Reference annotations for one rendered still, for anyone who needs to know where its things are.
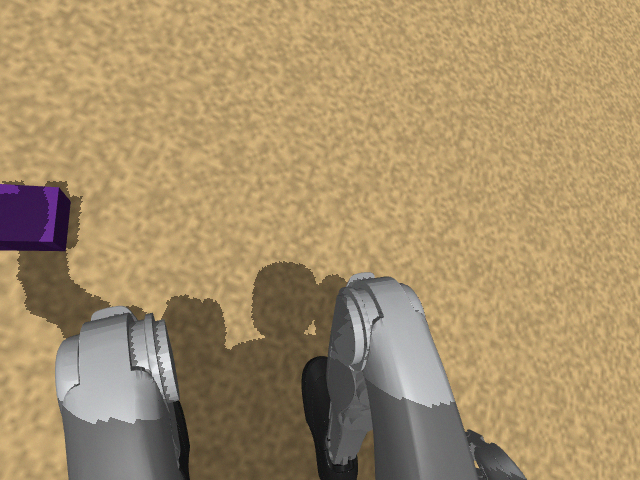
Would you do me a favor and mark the left robot foot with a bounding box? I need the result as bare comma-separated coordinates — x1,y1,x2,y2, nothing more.
173,400,190,480

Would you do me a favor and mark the small box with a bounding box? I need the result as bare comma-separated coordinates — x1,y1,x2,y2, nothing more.
0,184,71,251

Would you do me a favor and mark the right robot hand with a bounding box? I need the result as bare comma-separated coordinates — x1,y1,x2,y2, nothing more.
465,429,527,480

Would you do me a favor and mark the right robot foot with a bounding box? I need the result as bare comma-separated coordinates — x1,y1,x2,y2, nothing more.
301,356,358,480

